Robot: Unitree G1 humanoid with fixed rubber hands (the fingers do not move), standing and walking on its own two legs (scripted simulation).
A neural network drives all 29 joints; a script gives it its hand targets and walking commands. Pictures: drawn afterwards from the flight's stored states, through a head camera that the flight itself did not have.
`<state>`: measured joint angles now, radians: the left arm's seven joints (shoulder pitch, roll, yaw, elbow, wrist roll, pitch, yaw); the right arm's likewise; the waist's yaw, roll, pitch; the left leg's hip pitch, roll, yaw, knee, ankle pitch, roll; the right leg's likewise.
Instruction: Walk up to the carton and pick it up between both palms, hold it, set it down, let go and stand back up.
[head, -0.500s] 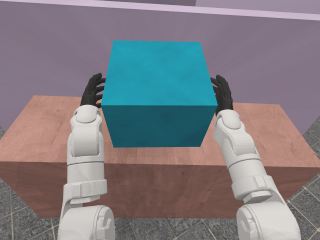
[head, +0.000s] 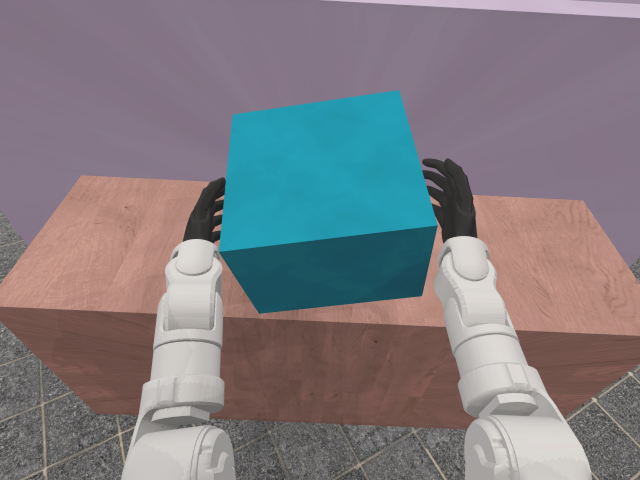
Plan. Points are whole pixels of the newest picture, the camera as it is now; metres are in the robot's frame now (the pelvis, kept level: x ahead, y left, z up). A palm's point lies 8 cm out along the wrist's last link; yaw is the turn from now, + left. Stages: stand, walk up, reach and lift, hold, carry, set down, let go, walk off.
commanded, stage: set down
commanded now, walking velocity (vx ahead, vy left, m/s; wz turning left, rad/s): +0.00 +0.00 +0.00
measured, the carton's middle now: (327, 205) +0.43 +0.01 +0.13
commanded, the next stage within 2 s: none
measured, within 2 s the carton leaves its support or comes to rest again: neither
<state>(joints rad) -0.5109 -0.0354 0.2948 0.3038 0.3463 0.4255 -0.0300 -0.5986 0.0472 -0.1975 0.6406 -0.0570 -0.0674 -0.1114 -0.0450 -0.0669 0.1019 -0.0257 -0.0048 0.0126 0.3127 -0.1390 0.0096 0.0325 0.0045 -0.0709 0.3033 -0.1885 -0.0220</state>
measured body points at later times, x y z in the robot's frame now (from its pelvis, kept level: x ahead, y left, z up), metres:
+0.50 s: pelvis +0.03 -0.01 +0.00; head +0.02 +0.02 +0.45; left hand +0.40 +0.17 +0.09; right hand +0.41 -0.15 +0.12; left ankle +0.03 +0.11 -0.75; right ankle +0.00 -0.10 -0.75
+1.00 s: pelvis +0.03 +0.00 +0.00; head +0.05 +0.02 +0.45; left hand +0.42 +0.16 +0.06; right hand +0.42 -0.15 +0.09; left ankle +0.03 +0.11 -0.75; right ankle +0.00 -0.10 -0.75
